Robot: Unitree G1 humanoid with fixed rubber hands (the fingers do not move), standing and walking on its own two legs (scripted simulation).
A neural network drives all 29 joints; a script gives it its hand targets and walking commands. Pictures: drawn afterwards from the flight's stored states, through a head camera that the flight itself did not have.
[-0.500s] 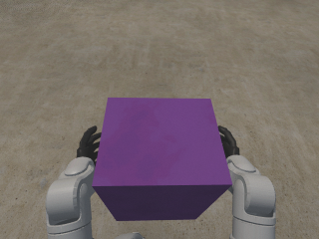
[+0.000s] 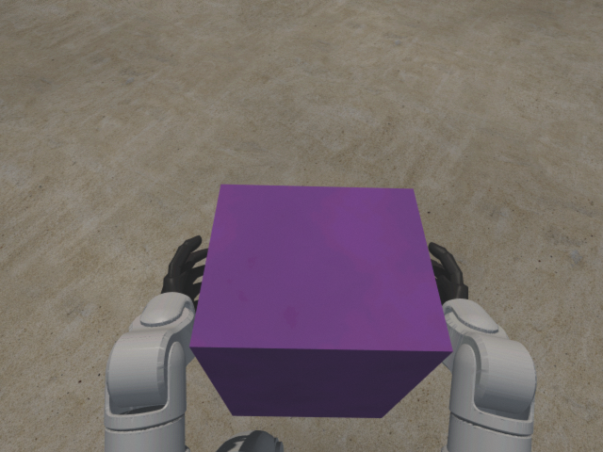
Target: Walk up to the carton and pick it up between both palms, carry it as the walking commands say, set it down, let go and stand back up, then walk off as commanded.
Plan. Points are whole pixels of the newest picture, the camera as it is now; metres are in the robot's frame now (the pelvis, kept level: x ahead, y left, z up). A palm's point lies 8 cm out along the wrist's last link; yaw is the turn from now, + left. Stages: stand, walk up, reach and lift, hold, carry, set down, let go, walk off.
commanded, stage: carry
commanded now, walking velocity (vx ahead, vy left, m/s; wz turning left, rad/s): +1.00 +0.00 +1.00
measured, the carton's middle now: (311, 316) +0.28 +0.00 +0.01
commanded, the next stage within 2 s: none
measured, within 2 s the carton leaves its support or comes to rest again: neither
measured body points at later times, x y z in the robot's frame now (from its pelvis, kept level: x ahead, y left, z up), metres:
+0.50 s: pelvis +0.45 +0.05 -0.01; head +0.48 +0.05 +0.44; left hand +0.68 +0.27 +0.06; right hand +0.76 -0.03 +0.05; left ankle +0.32 +0.05 -0.74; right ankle +0.66 -0.04 -0.72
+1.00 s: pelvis +0.70 +0.13 +0.00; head +0.68 +0.14 +0.45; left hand +0.88 +0.39 +0.07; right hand +1.01 +0.11 +0.08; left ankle +0.69 +0.21 -0.74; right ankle +0.72 +0.01 -0.74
